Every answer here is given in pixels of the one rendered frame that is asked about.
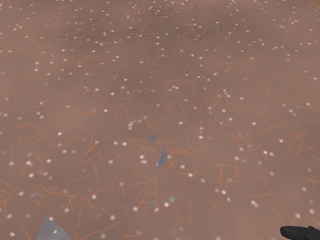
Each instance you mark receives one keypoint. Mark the right robot hand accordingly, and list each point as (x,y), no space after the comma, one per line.
(300,233)

